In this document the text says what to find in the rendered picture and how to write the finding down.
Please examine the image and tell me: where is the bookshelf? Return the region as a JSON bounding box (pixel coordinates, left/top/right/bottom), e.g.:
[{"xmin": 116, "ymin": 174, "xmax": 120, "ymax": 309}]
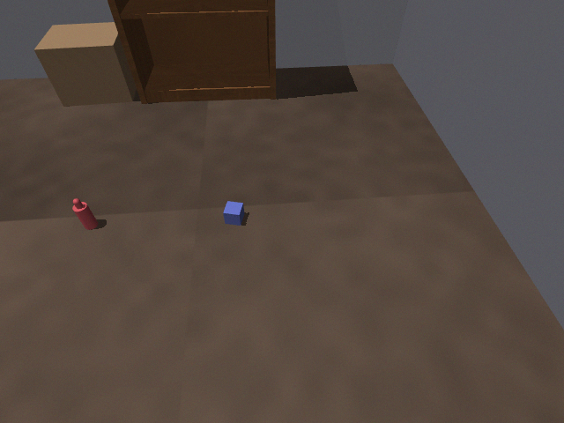
[{"xmin": 108, "ymin": 0, "xmax": 276, "ymax": 104}]

